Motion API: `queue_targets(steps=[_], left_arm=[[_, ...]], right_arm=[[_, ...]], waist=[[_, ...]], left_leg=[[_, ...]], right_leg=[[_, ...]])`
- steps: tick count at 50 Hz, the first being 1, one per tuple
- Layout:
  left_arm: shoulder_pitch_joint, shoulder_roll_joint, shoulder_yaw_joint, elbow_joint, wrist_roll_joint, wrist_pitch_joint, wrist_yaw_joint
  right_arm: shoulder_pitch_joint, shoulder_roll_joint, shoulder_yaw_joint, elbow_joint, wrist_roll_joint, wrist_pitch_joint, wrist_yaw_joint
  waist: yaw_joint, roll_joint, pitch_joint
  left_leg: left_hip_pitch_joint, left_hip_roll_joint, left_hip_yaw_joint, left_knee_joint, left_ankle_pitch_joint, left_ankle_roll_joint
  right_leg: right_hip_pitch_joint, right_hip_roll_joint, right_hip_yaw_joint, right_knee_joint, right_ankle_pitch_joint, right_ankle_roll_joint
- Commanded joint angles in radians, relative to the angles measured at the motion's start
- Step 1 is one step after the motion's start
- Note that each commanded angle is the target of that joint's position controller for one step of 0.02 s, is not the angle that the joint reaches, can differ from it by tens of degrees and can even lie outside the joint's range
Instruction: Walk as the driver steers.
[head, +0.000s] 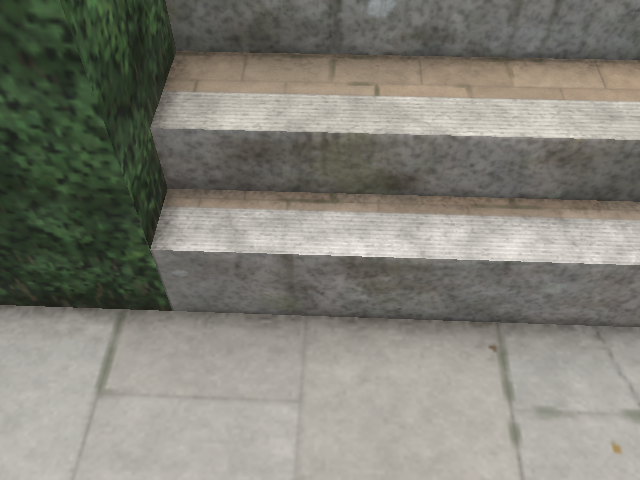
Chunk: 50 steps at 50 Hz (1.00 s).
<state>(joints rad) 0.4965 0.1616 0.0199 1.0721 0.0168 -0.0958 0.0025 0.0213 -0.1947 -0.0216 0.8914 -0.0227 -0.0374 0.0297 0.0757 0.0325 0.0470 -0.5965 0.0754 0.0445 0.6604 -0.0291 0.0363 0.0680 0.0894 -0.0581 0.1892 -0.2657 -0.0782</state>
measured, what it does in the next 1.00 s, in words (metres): walks ahead, turning right: left foot, then right foot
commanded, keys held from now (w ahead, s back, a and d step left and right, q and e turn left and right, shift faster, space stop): w+e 0.74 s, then q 0.26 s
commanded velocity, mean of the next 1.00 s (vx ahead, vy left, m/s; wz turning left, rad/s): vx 0.45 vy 0.00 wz -0.38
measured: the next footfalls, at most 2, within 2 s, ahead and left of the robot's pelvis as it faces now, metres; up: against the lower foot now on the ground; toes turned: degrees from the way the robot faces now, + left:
left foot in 0.10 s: +0.23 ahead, +0.11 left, +0.00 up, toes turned +0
right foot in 0.66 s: +0.45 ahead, -0.14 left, +0.00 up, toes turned -27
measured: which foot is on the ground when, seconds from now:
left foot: up 0.00-0.08, down 0.10-0.66, up 0.68-1.00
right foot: down 0.00-0.10, up 0.12-0.64, down 0.66-1.00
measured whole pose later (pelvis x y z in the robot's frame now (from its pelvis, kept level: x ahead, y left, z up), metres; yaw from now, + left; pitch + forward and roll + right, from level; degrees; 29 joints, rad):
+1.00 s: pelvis +0.46 -0.09 +0.01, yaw -24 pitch +0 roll +0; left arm 0.22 0.21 0.02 0.99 0.01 -0.08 0.02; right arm 0.18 -0.22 -0.03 0.94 -0.02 -0.05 -0.01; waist 0.00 0.04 0.09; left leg -0.54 0.05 0.03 0.76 -0.11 0.01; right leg -0.07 0.10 -0.08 0.26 -0.19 -0.11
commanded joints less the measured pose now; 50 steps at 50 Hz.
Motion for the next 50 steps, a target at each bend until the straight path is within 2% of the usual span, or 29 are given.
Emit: queue_targets(steps=[1, 3, 4, 5, 6, 7, 8, 9, 10, 12, 15, 17, 21, 26, 29, 31, 32, 33, 34, 35, 36, 37, 38, 40, 42, 46, 48, 49, 50], left_arm=[[0.056, 0.162, 0.03, -0.017, 0.009, 0.0, 0.014], [0.013, 0.178, 0.036, -0.025, 0.011, 0.003, 0.016], [-0.012, 0.188, 0.042, -0.029, 0.011, 0.002, 0.016], [-0.025, 0.169, 0.037, -0.038, 0.004, -0.001, 0.011], [-0.023, 0.1, 0.02, -0.086, -0.026, -0.006, 0.004], [0.058, 0.064, 0.02, -0.097, -0.039, 0.005, 0.009], [-0.006, 0.152, 0.044, -0.087, -0.013, 0.019, 0.011], [-0.061, 0.141, 0.047, -0.095, -0.011, 0.021, 0.002], [-0.091, 0.118, 0.048, -0.101, -0.003, 0.024, -0.007], [-0.088, 0.086, 0.048, -0.101, 0.013, 0.05, -0.021], [-0.155, 0.073, 0.051, -0.134, 0.019, 0.074, -0.037], [-0.222, 0.078, 0.05, -0.159, 0.021, 0.08, -0.046], [-0.394, 0.081, 0.039, -0.222, 0.013, 0.075, -0.062], [-0.546, 0.089, 0.026, -0.278, 0.019, 0.066, -0.074], [-0.535, 0.103, 0.032, -0.284, 0.025, 0.062, -0.071], [-0.42, 0.129, 0.044, -0.255, 0.03, 0.059, -0.06], [-0.322, 0.156, 0.057, -0.224, 0.029, 0.05, -0.049], [-0.161, 0.208, 0.081, -0.175, 0.042, 0.041, -0.033], [-0.098, 0.341, 0.117, -0.18, 0.051, 0.048, -0.012], [-0.1, 0.359, 0.12, -0.192, 0.024, 0.063, -0.012], [-0.154, 0.345, 0.115, -0.191, 0.01, 0.066, -0.01], [-0.215, 0.29, 0.103, -0.193, -0.001, 0.062, -0.009], [-0.283, 0.242, 0.089, -0.204, -0.004, 0.051, -0.007], [-0.325, 0.181, 0.062, -0.199, -0.012, 0.022, -0.009], [-0.286, 0.168, 0.045, -0.163, -0.014, 0.002, -0.009], [-0.29, 0.178, 0.024, -0.137, -0.005, -0.004, 0.005], [-0.278, 0.177, 0.015, -0.122, -0.008, 0.0, 0.02], [-0.259, 0.174, 0.015, -0.113, -0.007, 0.001, 0.032], [-0.265, 0.176, 0.015, -0.114, -0.005, 0.005, 0.042]], right_arm=[[-0.1, -0.077, -0.015, -0.092, 0.003, -0.025, -0.004], [-0.016, -0.094, -0.024, -0.076, 0.007, -0.04, -0.01], [0.096, -0.119, -0.036, -0.044, 0.009, -0.049, -0.023], [0.268, -0.164, -0.055, 0.007, -0.005, -0.063, -0.037], [0.422, -0.258, -0.079, 0.014, -0.036, -0.071, -0.054], [0.403, -0.308, -0.093, 0.007, -0.034, -0.056, -0.048], [0.31, -0.213, -0.074, -0.009, -0.013, -0.045, -0.046], [0.232, -0.139, -0.055, -0.022, -0.003, -0.051, -0.037], [0.198, -0.111, -0.048, -0.021, -0.007, -0.056, -0.029], [0.2, -0.073, -0.036, 0.0, 0.005, -0.069, -0.038], [0.27, -0.085, -0.038, 0.036, 0.018, -0.093, -0.041], [0.302, -0.095, -0.04, 0.049, 0.015, -0.101, -0.041], [0.344, -0.102, -0.04, 0.071, 0.008, -0.104, -0.041], [0.413, -0.137, -0.047, 0.1, 0.007, -0.097, -0.055], [0.428, -0.154, -0.053, 0.112, 0.0, -0.075, -0.065], [0.424, -0.177, -0.06, 0.111, -0.001, -0.057, -0.066], [0.428, -0.187, -0.063, 0.106, 0.0, -0.047, -0.065], [0.41, -0.189, -0.061, 0.081, 0.0, -0.043, -0.062], [0.425, -0.098, -0.04, -0.003, 0.023, -0.055, -0.042], [0.313, -0.159, -0.055, -0.035, 0.014, -0.069, -0.032], [0.219, -0.154, -0.052, -0.06, 0.017, -0.079, -0.024], [0.24, -0.135, -0.044, -0.049, 0.023, -0.086, -0.024], [0.258, -0.122, -0.04, -0.023, 0.015, -0.079, -0.031], [0.331, -0.092, -0.029, 0.015, -0.016, -0.036, -0.041], [0.372, -0.077, -0.027, 0.036, -0.013, -0.015, -0.036], [0.295, -0.073, -0.021, 0.042, 0.006, -0.009, -0.035], [0.213, -0.071, -0.015, 0.027, 0.01, -0.015, -0.037], [0.25, -0.059, -0.011, 0.043, 0.007, -0.016, -0.042], [0.244, -0.071, -0.012, 0.042, 0.0, -0.019, -0.048]], waist=[[-0.026, -0.097, 0.068], [-0.075, -0.105, 0.035], [-0.126, -0.093, -0.02], [-0.189, -0.053, -0.124], [-0.227, 0.072, -0.281], [-0.172, 0.225, -0.342], [-0.138, 0.085, -0.218], [-0.115, 0.015, -0.112], [-0.095, -0.001, -0.063], [-0.056, 0.048, -0.03], [-0.044, 0.05, -0.017], [-0.047, 0.04, 0.001], [-0.071, 0.032, 0.039], [-0.106, 0.031, 0.061], [-0.089, 0.055, 0.038], [-0.042, 0.078, -0.036], [-0.007, 0.074, -0.098], [0.068, 0.016, -0.189], [0.04, -0.246, -0.286], [0.042, -0.162, -0.323], [0.026, -0.079, -0.191], [-0.024, -0.034, -0.108], [-0.074, 0.024, -0.059], [-0.125, -0.006, -0.079], [-0.144, -0.055, -0.095], [-0.121, -0.116, -0.089], [-0.083, -0.131, -0.084], [-0.081, -0.149, -0.114], [-0.077, -0.137, -0.12]], left_leg=[[-0.03, -0.028, 0.002, -0.062, -0.056, 0.013], [0.125, -0.063, 0.008, -0.127, -0.127, 0.033], [0.292, -0.089, 0.021, -0.197, -0.139, 0.048], [0.549, -0.046, -0.021, -0.219, -0.125, 0.077], [0.838, 0.228, -0.333, -0.263, -0.3, 0.141], [0.931, 0.405, -0.689, -0.385, -0.353, 0.221], [0.795, 0.353, -0.627, -0.416, -0.433, 0.191], [0.653, 0.308, -0.472, -0.441, -0.367, 0.163], [0.555, 0.259, -0.345, -0.472, -0.256, 0.133], [0.467, 0.204, -0.19, -0.499, -0.122, 0.102], [0.47, 0.193, -0.078, -0.517, 0.016, 0.102], [0.48, 0.19, -0.025, -0.529, 0.042, 0.1], [0.497, 0.164, 0.081, -0.54, 0.113, 0.096], [0.604, 0.188, 0.166, -0.524, 0.211, 0.085], [0.7, 0.205, 0.211, -0.394, 0.531, 0.074], [0.742, 0.21, 0.227, -0.173, 0.771, 0.074], [0.71, 0.203, 0.238, -0.002, 0.723, 0.064], [0.538, 0.181, 0.24, 0.26, 0.516, 0.033], [0.046, 0.03, 0.244, 0.655, -0.163, -0.03], [-0.127, -0.081, 0.022, 0.803, -0.497, -0.03], [-0.178, -0.007, -0.058, 0.751, -0.363, -0.016], [-0.121, 0.026, -0.053, 0.65, -0.281, -0.014], [-0.051, 0.044, -0.047, 0.579, -0.264, -0.019], [0.099, 0.045, -0.037, 0.505, -0.278, -0.034], [0.143, 0.017, -0.018, 0.442, -0.246, -0.039], [0.184, -0.031, 0.004, 0.203, -0.115, -0.033], [0.186, -0.044, 0.013, 0.075, -0.043, -0.025], [0.221, -0.058, 0.029, 0.077, -0.024, -0.02], [0.236, -0.065, 0.029, 0.066, -0.041, -0.015]], right_leg=[[0.02, -0.312, 0.194, 0.028, 0.552, -0.134], [0.003, -0.303, 0.191, 0.123, 0.688, -0.11], [-0.038, -0.274, 0.178, 0.244, 0.731, -0.09], [-0.157, -0.219, 0.145, 0.438, 0.638, -0.07], [-0.412, -0.124, 0.088, 0.752, 0.284, -0.037], [-0.664, -0.012, 0.056, 0.983, -0.278, -0.024], [-0.708, -0.09, 0.119, 1.046, -0.195, -0.034], [-0.686, -0.124, 0.125, 1.028, -0.097, -0.036], [-0.652, -0.148, 0.123, 0.995, -0.05, -0.028], [-0.607, -0.176, 0.106, 0.965, -0.013, -0.013], [-0.669, -0.189, 0.089, 0.957, 0.064, -0.005], [-0.732, -0.201, 0.08, 0.926, 0.135, 0.004], [-0.755, -0.193, 0.04, 0.712, 0.264, 0.019], [-0.688, -0.164, -0.044, 0.48, 0.263, -0.012], [-0.63, -0.108, -0.087, 0.422, 0.137, -0.062], [-0.514, -0.036, -0.116, 0.391, 0.037, -0.109], [-0.387, -0.002, -0.115, 0.325, 0.015, -0.135], [-0.136, -0.048, -0.018, 0.273, 0.013, -0.179], [0.237, -0.357, 0.467, 0.265, -0.029, -0.327], [0.265, -0.437, 0.778, 0.109, 0.024, -0.348], [0.149, -0.4, 0.591, 0.086, 0.11, -0.299], [0.01, -0.367, 0.482, 0.073, 0.243, -0.259], [-0.094, -0.334, 0.376, 0.059, 0.445, -0.225], [-0.198, -0.288, 0.224, 0.071, 0.79, -0.19], [-0.219, -0.256, 0.13, 0.079, 1.003, -0.155], [-0.207, -0.206, -0.008, 0.074, 1.016, -0.056], [-0.159, -0.219, -0.028, 0.07, 0.951, -0.048], [-0.128, -0.237, -0.039, 0.097, 0.979, -0.061], [-0.114, -0.253, -0.039, 0.125, 1.006, -0.067]])
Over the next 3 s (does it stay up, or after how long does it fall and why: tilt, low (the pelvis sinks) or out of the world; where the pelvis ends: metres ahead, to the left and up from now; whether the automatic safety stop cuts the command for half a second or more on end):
stays up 0.46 -0.11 0.00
